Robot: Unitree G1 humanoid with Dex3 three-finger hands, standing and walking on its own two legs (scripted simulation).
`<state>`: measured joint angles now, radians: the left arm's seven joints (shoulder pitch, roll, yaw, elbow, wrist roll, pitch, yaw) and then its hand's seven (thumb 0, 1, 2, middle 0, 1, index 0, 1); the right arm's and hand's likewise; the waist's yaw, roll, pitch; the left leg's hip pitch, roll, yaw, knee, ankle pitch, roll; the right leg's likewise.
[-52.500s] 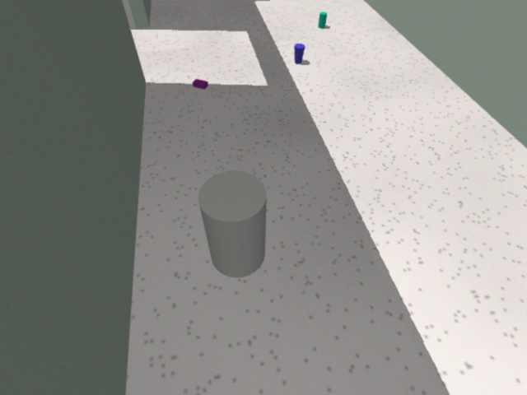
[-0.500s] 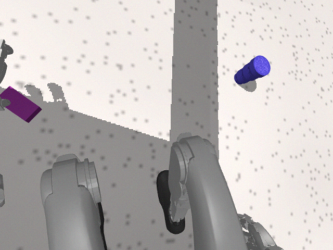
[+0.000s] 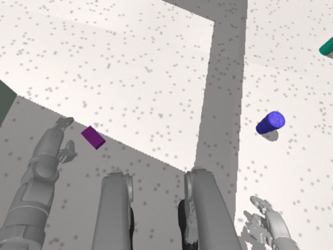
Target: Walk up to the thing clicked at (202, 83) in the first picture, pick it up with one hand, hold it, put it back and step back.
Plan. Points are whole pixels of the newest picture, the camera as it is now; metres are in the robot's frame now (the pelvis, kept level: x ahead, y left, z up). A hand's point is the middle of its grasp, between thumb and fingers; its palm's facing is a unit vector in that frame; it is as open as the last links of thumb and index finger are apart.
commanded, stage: home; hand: left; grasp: from above
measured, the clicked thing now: (93, 137) +0.50 +0.27 -0.47
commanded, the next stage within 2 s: none
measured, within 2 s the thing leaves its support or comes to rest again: neither
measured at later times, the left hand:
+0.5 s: hand (42, 176) +0.26 +0.20 +0.10, palm faces +0.11 -0.97 -0.21, open 7.4 cm
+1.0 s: hand (2, 212) +0.22 +0.19 +0.18, palm faces +0.13 -0.97 -0.18, open 7.4 cm
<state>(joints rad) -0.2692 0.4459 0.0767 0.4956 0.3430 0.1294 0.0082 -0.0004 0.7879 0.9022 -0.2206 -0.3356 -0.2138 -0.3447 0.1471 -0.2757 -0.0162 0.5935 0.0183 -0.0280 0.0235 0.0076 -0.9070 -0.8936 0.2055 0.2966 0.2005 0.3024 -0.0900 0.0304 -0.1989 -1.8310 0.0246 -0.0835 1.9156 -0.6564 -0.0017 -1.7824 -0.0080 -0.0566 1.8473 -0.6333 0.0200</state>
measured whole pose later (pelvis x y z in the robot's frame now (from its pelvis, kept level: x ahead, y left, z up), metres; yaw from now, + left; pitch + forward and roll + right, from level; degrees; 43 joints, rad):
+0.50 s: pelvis +0.06 +0.00 +0.18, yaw +4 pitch +19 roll -4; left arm 0.25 0.24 0.07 0.09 -0.07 0.40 0.07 0.01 0.90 0.90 -0.21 -0.30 -0.20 -0.30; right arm 0.23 -0.20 0.06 0.56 0.04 -0.13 -0.14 0.01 -0.90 -0.89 0.21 0.30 0.20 0.30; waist -0.08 0.03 -0.19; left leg -1.03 0.03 -0.07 1.26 -0.55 -0.01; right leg -0.98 -0.01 -0.07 1.18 -0.53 0.01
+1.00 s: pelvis +0.08 +0.00 +0.23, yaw +5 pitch +10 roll -3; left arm 0.50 0.22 0.04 -0.11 -0.05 0.46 0.01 0.01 0.91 0.90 -0.20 -0.29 -0.20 -0.30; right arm 0.27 -0.22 0.04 0.52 0.01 -0.23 -0.18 0.01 -0.90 -0.89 0.21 0.30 0.20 0.30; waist -0.04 0.04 -0.16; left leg -0.69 0.02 -0.06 1.01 -0.49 0.00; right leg -0.64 -0.01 -0.06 0.93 -0.47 0.02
